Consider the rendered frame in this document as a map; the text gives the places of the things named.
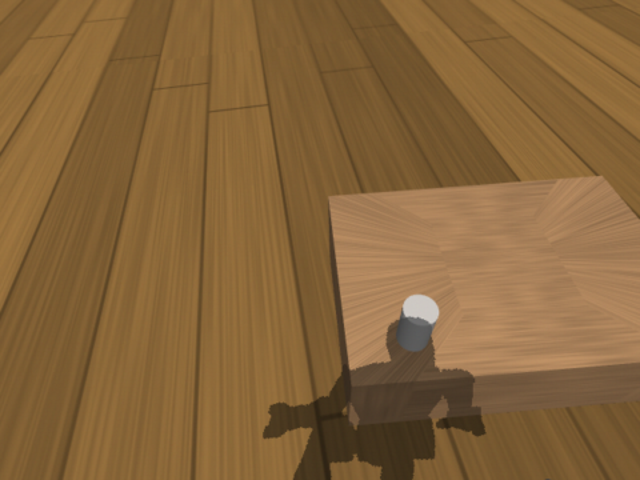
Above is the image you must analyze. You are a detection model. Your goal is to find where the can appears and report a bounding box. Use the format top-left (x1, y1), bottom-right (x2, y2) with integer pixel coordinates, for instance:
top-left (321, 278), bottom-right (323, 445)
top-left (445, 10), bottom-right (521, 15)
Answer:
top-left (396, 294), bottom-right (439, 352)

